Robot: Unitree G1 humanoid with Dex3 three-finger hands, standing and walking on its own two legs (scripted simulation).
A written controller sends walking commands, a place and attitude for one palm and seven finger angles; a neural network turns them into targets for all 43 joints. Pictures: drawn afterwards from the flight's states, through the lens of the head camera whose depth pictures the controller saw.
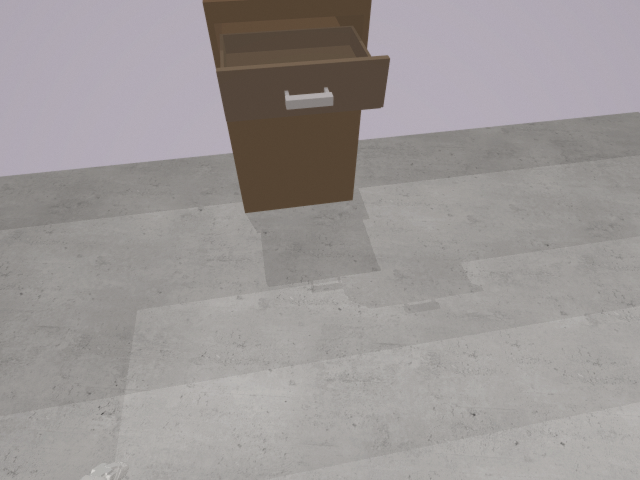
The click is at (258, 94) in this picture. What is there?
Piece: drawer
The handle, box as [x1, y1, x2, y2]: [284, 87, 333, 109]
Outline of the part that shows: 333,97 331,92 328,91 327,87 324,87 323,93 289,96 288,92 284,91 285,104 287,109 332,105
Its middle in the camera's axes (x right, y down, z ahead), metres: -0.04 -0.37 +1.02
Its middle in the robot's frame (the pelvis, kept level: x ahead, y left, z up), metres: +1.01 +0.09 -0.05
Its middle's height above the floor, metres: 0.72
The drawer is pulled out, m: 0.29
